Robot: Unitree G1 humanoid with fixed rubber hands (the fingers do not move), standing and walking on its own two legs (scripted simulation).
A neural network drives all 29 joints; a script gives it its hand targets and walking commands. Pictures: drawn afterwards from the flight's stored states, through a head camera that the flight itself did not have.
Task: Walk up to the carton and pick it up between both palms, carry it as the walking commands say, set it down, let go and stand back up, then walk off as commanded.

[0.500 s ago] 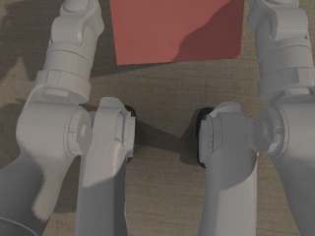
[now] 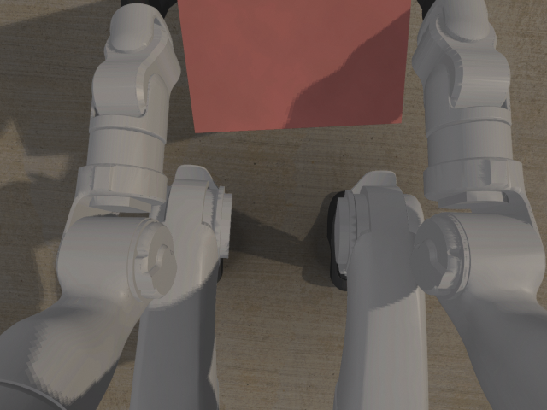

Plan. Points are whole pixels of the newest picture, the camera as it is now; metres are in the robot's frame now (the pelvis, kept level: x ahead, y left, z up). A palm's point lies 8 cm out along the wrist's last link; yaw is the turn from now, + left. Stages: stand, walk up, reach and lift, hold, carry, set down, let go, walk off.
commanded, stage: reach and lift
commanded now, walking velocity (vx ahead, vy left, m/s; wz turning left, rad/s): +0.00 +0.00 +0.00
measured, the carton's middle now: (291, 18) +0.53 -0.01 -0.20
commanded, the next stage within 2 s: none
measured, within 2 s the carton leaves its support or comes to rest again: neither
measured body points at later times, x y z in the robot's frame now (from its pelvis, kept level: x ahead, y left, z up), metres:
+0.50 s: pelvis -0.02 +0.00 +0.04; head +0.31 -0.02 +0.33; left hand +0.52 +0.14 -0.06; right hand +0.54 -0.16 -0.05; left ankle +0.14 +0.15 -0.38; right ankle +0.14 -0.14 -0.38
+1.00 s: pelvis -0.02 +0.00 +0.10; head +0.28 -0.01 +0.42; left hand +0.50 +0.16 +0.02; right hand +0.51 -0.15 +0.02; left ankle +0.14 +0.15 -0.38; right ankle +0.14 -0.14 -0.38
